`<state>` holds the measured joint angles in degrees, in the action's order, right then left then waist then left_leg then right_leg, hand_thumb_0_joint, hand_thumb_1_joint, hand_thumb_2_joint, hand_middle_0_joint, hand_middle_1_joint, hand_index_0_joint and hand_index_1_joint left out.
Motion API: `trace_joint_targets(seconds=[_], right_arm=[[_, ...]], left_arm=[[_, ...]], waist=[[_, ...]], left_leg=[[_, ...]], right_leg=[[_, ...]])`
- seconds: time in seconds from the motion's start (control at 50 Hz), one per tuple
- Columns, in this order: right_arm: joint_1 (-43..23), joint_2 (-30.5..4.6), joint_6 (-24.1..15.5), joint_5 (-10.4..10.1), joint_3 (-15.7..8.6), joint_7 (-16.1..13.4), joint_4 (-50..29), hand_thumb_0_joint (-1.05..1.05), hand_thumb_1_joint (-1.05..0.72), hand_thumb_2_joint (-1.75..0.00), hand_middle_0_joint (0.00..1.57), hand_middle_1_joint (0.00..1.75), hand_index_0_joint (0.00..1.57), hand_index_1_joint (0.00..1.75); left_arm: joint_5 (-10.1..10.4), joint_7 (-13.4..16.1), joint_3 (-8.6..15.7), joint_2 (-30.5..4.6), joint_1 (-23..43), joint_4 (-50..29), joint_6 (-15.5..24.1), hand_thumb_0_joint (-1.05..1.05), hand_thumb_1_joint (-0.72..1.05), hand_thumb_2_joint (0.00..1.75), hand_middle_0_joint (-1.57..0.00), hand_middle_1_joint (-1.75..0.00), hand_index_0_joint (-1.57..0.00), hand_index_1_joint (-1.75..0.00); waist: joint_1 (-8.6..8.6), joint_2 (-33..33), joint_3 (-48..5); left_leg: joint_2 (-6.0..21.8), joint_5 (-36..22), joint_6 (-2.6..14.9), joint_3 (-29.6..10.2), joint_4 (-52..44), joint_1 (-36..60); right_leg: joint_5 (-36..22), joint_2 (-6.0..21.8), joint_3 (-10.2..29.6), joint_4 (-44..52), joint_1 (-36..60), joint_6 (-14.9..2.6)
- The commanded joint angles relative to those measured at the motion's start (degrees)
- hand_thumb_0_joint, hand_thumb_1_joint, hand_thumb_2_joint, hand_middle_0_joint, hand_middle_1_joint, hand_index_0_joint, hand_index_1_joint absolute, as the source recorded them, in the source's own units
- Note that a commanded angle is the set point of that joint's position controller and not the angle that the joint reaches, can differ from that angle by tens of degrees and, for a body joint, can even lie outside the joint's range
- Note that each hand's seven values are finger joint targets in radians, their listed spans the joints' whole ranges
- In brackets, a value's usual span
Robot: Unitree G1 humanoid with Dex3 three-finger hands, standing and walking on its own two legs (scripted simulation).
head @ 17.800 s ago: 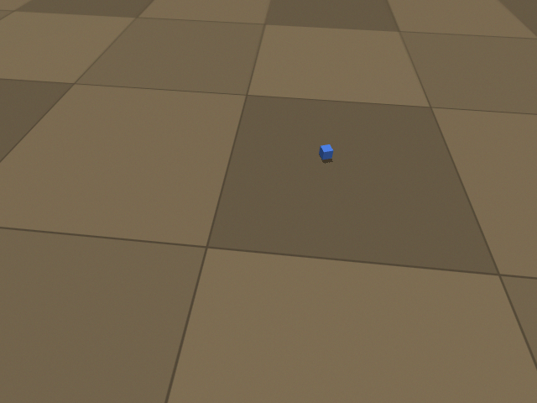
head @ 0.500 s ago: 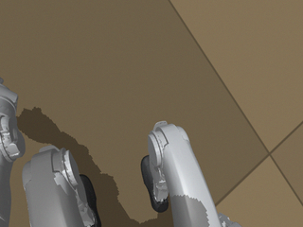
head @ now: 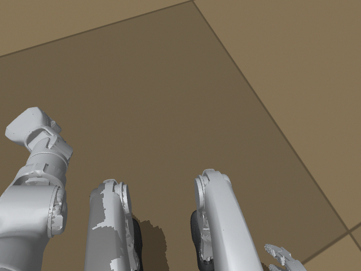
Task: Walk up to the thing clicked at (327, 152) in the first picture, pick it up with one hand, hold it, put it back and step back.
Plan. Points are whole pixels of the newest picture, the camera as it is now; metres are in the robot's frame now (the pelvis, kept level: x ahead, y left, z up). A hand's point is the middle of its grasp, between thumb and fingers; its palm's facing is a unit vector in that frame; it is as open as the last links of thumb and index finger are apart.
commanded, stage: lift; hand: left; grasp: from above
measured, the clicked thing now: (45, 142) +0.43 +0.31 -0.13
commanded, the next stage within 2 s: hold in 1.04 s
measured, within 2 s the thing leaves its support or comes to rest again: neither
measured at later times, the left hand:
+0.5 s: hand out of the picture +0.38 +0.27 +0.11, palm faces -0.30 -0.34 -0.89, open 6.4 cm
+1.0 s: hand out of the picture +0.39 +0.26 +0.22, palm faces -0.30 -0.35 -0.89, open 6.1 cm
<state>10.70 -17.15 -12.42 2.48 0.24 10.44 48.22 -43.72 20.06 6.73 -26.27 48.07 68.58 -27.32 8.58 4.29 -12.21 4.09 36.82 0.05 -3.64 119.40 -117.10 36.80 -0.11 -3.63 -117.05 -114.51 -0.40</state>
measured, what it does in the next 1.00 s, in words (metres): rises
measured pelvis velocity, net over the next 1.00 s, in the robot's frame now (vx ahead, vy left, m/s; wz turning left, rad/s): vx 0.09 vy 0.00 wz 0.07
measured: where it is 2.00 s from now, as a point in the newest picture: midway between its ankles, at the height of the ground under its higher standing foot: (169, 258)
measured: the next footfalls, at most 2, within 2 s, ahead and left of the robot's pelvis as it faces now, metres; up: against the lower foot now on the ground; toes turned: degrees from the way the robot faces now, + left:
none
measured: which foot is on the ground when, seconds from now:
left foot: down 0.00-1.00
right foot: down 0.00-1.00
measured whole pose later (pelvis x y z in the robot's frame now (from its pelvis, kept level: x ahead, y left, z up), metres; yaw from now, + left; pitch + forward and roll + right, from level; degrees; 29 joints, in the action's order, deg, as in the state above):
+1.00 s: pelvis +0.09 +0.00 +0.30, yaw +4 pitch +13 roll -1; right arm 15.4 -14.0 -8.2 -2.2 0.5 -1.3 49.1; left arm -39.0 18.9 -7.4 -13.0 29.2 58.5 -34.8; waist 4.2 2.0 -7.4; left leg 3.0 23.2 -0.8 0.1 50.3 -40.5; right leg 23.4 -0.1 -2.5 -48.4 -38.4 -0.3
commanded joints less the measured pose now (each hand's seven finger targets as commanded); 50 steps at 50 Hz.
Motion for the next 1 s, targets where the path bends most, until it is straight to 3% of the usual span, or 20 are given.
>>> trace_joint_targets(seconds=[0.0,0.02,0.06,0.08,0.12,0.16,0.24,0.36,0.38,0.42,0.44,0.48,0.52,0.62,0.64,0.66,0.74,0.82,0.98], right_arm=[[6.3,-10.2,-0.8,-1.8,-3.6,-3.6,-3.7,0.0,-0.92,-0.91,0.2,0.3,0.2,0.3],[6.0,-9.9,-0.6,-2.1,-3.5,-4.4,-3.8,0.0,-0.92,-0.91,0.2,0.3,0.2,0.3],[4.8,-9.2,-0.3,-2.5,-3.2,-6.1,-4.4,0.0,-0.92,-0.91,0.2,0.3,0.2,0.3],[4.6,-8.7,-0.2,-2.6,-3.0,-6.8,-4.2,0.0,-0.92,-0.91,0.2,0.3,0.2,0.3],[4.0,-8.5,0.1,-3.1,-2.9,-8.2,-3.7,0.0,-0.92,-0.91,0.2,0.3,0.2,0.3],[4.0,-7.8,0.4,-3.5,-2.6,-9.3,-3.4,0.0,-0.92,-0.91,0.2,0.3,0.2,0.3],[2.7,-7.2,1.0,-4.4,-2.1,-11.1,-3.4,0.0,-0.91,-0.91,0.2,0.3,0.2,0.3],[2.9,-6.2,1.2,-5.2,-2.3,-12.3,-2.1,0.0,-0.91,-0.9,0.2,0.3,0.2,0.3],[3.4,-6.2,1.1,-5.3,-2.4,-12.6,-2.2,0.0,-0.9,-0.9,0.2,0.3,0.2,0.3],[3.9,-5.3,1.1,-5.4,-2.3,-12.8,-1.8,0.0,-0.91,-0.9,0.2,0.3,0.2,0.3],[4.0,-5.6,1.1,-5.4,-2.5,-12.9,-2.1,0.0,-0.9,-0.9,0.2,0.3,0.2,0.3],[4.3,-5.0,1.0,-5.3,-2.4,-13.2,-2.2,0.0,-0.9,-0.9,0.2,0.3,0.2,0.3],[5.0,-4.9,1.1,-5.5,-2.3,-13.5,-2.8,0.0,-0.91,-0.9,0.2,0.3,0.2,0.3],[6.9,-4.9,1.4,-5.0,-2.2,-13.4,-3.4,0.0,-0.91,-0.9,0.2,0.3,0.2,0.3],[7.3,-5.3,1.5,-5.0,-2.3,-13.4,-3.7,0.0,-0.9,-0.9,0.2,0.3,0.2,0.3],[7.2,-4.8,1.7,-5.1,-2.1,-13.4,-3.4,0.0,-0.9,-0.9,0.2,0.3,0.2,0.3],[7.7,-4.8,2.2,-4.9,-1.9,-13.4,-3.0,0.0,-0.9,-0.9,0.2,0.3,0.2,0.3],[8.0,-4.7,2.2,-4.7,-2.1,-12.9,-2.9,0.0,-0.9,-0.9,0.2,0.3,0.2,0.3],[6.1,-4.6,1.9,-4.6,-2.2,-11.5,-3.7,0.0,-0.89,-0.9,0.2,0.3,0.2,0.3]], left_arm=[[-0.1,2.3,-3.4,-12.3,16.9,-15.9,-2.1,0.0,0.69,0.45,-1.13,-0.46,-1.14,-0.45],[0.3,2.0,-3.3,-13.6,16.8,-18.6,-2.4,0.0,0.67,0.44,-1.12,-0.46,-1.13,-0.44],[1.1,2.0,-4.2,-12.2,14.2,-20.8,-3.5,0.0,0.65,0.48,-1.12,-0.45,-1.12,-0.45],[1.0,1.9,-5.8,-10.3,13.5,-21.3,-4.2,0.0,0.65,0.49,-1.1,-0.48,-1.11,-0.47],[0.5,2.1,-5.9,-11.3,12.7,-23.1,-5.3,0.0,0.66,0.48,-1.11,-0.48,-1.11,-0.47],[1.1,2.3,-6.8,-8.9,12.3,-23.8,-6.0,0.0,0.68,0.5,-1.12,-0.46,-1.12,-0.46],[0.5,1.6,-7.6,-9.4,7.5,-24.1,-7.0,0.0,0.73,0.55,-1.16,-0.48,-1.16,-0.49],[1.3,1.0,-10.6,-2.6,4.0,-22.6,-8.0,0.0,0.68,0.55,-1.12,-0.5,-1.12,-0.51],[1.5,1.1,-10.6,-3.0,4.8,-22.5,-8.0,0.0,0.67,0.57,-1.11,-0.5,-1.1,-0.51],[2.2,0.6,-12.1,0.1,3.4,-20.0,-8.1,0.0,0.69,0.55,-1.12,-0.5,-1.12,-0.5],[2.4,0.4,-11.4,-1.5,3.4,-20.0,-8.0,0.0,0.68,0.55,-1.11,-0.51,-1.11,-0.51],[2.9,-0.2,-12.5,0.7,2.8,-18.8,-7.6,0.0,0.7,0.54,-1.12,-0.51,-1.12,-0.51],[2.2,-0.2,-13.0,1.0,1.6,-18.7,-7.1,0.0,0.69,0.52,-1.1,-0.52,-1.11,-0.51],[2.7,0.5,-13.3,1.9,-0.5,-21.9,-6.7,0.0,0.75,0.54,-1.14,-0.56,-1.15,-0.54],[2.8,0.8,-12.4,0.1,1.5,-25.3,-6.4,0.0,0.74,0.55,-1.12,-0.57,-1.14,-0.56],[2.5,1.0,-13.0,1.3,-0.9,-23.4,-6.9,0.0,0.75,0.55,-1.12,-0.58,-1.14,-0.56],[1.7,1.1,-12.3,-0.7,1.1,-24.1,-6.6,0.0,0.75,0.52,-1.12,-0.55,-1.13,-0.53],[1.5,1.2,-12.6,1.1,-1.2,-20.8,-6.6,0.0,0.72,0.48,-1.08,-0.53,-1.11,-0.5],[3.2,2.1,-14.0,5.4,-0.9,-16.3,-8.3,0.0,0.77,0.48,-1.12,-0.52,-1.14,-0.5]], waist=[[0.64,4.5,-33.5],[0.22,3.8,-34.4],[-0.44,3.5,-34.3],[0.19,2.8,-33.4],[-0.21,2.4,-32.7],[-0.51,3.6,-31.1],[-2.45,4.1,-28.4],[-2.6,3.8,-24.1],[-2.4,3.3,-23.0],[-1.61,1.5,-20.3],[-2.39,2.0,-20.1],[-2.21,2.4,-17.2],[-2.37,1.0,-17.0],[-2.68,0.8,-19.0],[-3.38,2.4,-20.8],[-3.06,1.3,-19.7],[-3.1,0.5,-19.0],[-3.98,-0.4,-17.0],[-4.49,-2.5,-11.0]], left_leg=[[-2.8,1.6,0.85,1.2,-22.2,30.1],[-2.8,0.9,0.92,1.4,-23.1,30.9],[-2.9,-0.3,0.84,1.8,-25.6,33.1],[-2.8,-1.0,0.77,2.4,-26.5,33.7],[-2.7,-2.0,0.7,2.5,-29.1,37.5],[-2.8,-3.1,0.6,2.8,-32.4,41.9],[-2.7,-5.1,0.42,2.4,-39.4,50.1],[-2.1,-11.5,-0.22,1.3,-49.3,62.3],[-2.1,-11.9,-0.06,1.5,-50.4,63.5],[-2.5,-14.3,0.29,2.4,-52.1,64.4],[-2.5,-15.2,0.07,2.3,-53.7,65.9],[-2.6,-16.9,0.01,2.7,-55.9,67.7],[-3.0,-18.9,0.2,3.0,-58.0,70.4],[-3.4,-29.1,0.44,3.5,-62.4,78.9],[-3.4,-30.9,0.34,3.9,-63.2,81.0],[-3.4,-32.3,0.53,3.7,-64.0,81.8],[-3.5,-34.7,0.79,4.0,-66.6,84.0],[-3.7,-36.0,0.66,3.9,-70.0,86.7],[-4.1,-31.2,0.22,4.8,-77.2,89.6]], right_leg=[[2.2,-3.2,0.5,25.2,23.8,-1.13],[2.2,-3.2,1.5,26.8,26.5,-0.95],[1.6,-3.0,2.3,29.6,30.9,-0.84],[1.3,-3.1,3.3,31.5,33.4,-0.67],[0.6,-3.0,4.0,34.4,36.8,-0.58],[-2.3,-2.9,2.8,36.2,38.9,-0.78],[-5.6,-3.0,1.7,41.0,44.3,-1.08],[-12.0,-3.1,0.3,48.0,52.3,-1.18],[-12.7,-3.1,0.3,49.6,53.6,-1.0],[-15.1,-3.3,0.6,52.6,57.0,-0.79],[-15.5,-3.1,0.6,53.5,58.6,-0.93],[-16.5,-3.2,0.7,56.1,60.2,-0.94],[-18.6,-3.1,0.9,58.8,64.1,-0.79],[-28.8,-2.8,1.2,63.4,72.9,-0.29],[-30.6,-2.7,1.3,64.1,75.0,-0.3],[-32.4,-2.7,1.3,65.1,75.9,-0.08],[-36.6,-2.3,1.9,68.0,80.6,0.26],[-36.8,-2.1,1.8,70.8,83.4,0.04],[-32.1,-2.1,1.6,76.9,87.1,-0.1]])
